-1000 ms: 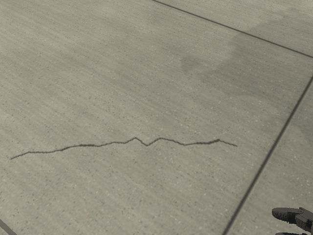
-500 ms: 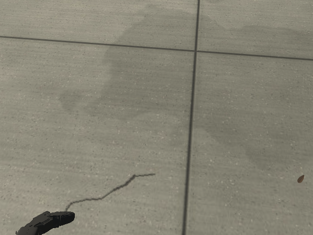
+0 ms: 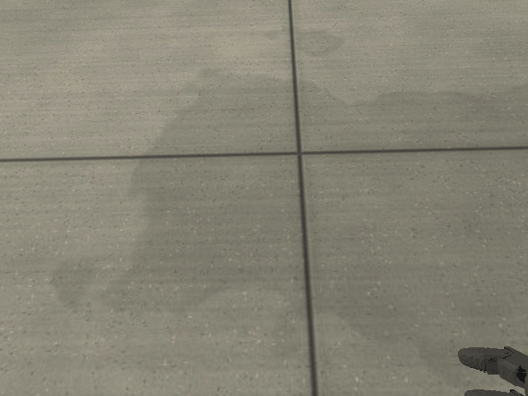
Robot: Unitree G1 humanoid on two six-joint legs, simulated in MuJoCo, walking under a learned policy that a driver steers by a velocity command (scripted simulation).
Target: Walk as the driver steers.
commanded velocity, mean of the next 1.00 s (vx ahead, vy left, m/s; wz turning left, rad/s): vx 0.41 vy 0.00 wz -0.21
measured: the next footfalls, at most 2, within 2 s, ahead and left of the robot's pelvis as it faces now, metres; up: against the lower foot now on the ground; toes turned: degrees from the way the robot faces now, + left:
left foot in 0.02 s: +0.18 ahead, +0.13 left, +0.00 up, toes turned -4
right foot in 0.52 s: +0.41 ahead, -0.15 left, +0.00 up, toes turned -6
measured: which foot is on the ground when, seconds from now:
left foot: up 0.00-0.00, down 0.02-0.54, up 0.56-0.94, down 0.96-1.00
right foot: down 0.00-0.04, up 0.06-0.50, down 0.52-0.96, up 0.98-1.00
